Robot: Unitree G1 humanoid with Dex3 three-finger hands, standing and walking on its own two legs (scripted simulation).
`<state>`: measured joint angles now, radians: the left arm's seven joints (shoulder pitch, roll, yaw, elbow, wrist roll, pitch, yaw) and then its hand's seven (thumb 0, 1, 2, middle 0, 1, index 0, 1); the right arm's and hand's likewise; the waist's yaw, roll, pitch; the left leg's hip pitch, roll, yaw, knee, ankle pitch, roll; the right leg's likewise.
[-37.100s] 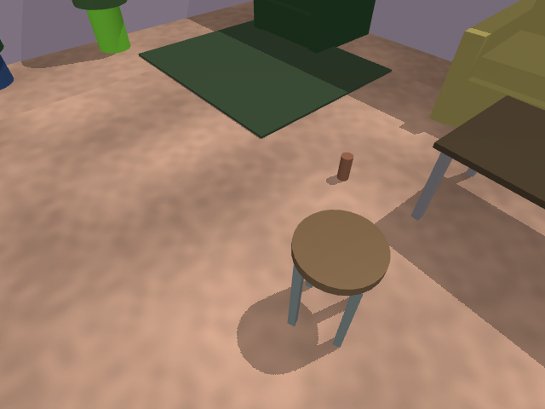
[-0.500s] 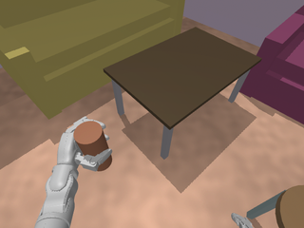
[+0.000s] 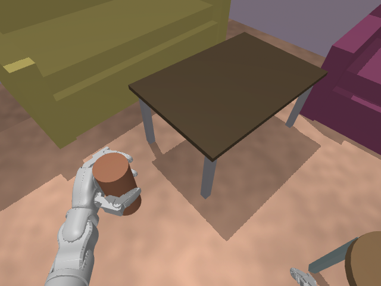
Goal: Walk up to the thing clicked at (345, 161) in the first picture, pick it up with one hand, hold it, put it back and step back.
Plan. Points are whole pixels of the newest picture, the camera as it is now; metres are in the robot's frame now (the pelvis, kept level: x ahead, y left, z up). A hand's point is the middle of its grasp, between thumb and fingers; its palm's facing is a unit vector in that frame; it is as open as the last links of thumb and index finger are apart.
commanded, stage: hold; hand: left
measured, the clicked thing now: (120, 186) +0.33 +0.17 +0.03
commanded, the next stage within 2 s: crouch in 0.48 s
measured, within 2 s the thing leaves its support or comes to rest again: neither
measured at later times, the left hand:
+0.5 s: hand (121, 184) +0.32 +0.16 +0.04, palm faces +0.03 -1.00 +0.01, open 9.0 cm
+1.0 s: hand (126, 203) +0.33 +0.17 -0.05, palm faces +0.08 -1.00 +0.02, open 9.0 cm
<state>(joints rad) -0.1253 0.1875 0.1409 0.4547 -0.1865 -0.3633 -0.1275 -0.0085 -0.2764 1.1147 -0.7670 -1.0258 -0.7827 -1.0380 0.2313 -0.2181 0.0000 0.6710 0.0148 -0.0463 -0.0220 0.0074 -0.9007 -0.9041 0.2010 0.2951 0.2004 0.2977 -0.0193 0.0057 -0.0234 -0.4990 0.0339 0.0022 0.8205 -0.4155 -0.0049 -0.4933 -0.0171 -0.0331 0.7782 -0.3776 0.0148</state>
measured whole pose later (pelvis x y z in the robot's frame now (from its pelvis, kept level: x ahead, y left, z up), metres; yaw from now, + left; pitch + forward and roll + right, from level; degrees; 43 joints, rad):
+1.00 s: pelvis -0.02 +0.00 -0.05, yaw +0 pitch +16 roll -1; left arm -0.26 0.20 0.22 0.75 -0.17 -0.59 -0.16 -0.01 -0.27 1.11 -0.76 -1.03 -0.78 -1.04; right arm 0.20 -0.24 -0.02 0.66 -0.02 -0.07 0.02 0.00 -0.88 -0.90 0.20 0.30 0.20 0.30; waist -0.05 -0.02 -0.08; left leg -0.89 0.03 -0.02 1.12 -0.50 -0.01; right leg -0.89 -0.02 -0.04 1.09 -0.47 0.01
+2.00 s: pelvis -0.10 +0.00 -0.40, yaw -4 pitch +29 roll -6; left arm -0.68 0.44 0.45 1.17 -0.09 -0.81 -0.21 -0.01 -0.28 1.12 -0.77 -1.02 -0.79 -1.03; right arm 0.08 -0.29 0.09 0.73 -0.13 -0.03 0.11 0.00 -0.90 -0.91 0.20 0.30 0.20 0.30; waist -0.16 -0.04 -0.06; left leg -2.21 0.01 -0.11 2.39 -0.69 -0.01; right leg -2.17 -0.03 -0.07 2.30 -0.63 0.01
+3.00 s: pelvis -0.10 +0.01 -0.45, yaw -10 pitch +20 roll -13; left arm -0.66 0.64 0.49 1.30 -0.08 -0.98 -0.12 -0.01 -0.29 1.13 -0.78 -1.01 -0.80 -1.02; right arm -0.07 -0.35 0.33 0.65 -0.27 0.00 0.16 0.00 -0.93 -0.91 0.20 0.30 0.20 0.30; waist -0.25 -0.17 0.19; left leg -2.26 0.00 -0.25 2.60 -0.71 0.00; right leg -2.15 0.00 -0.17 2.40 -0.61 0.04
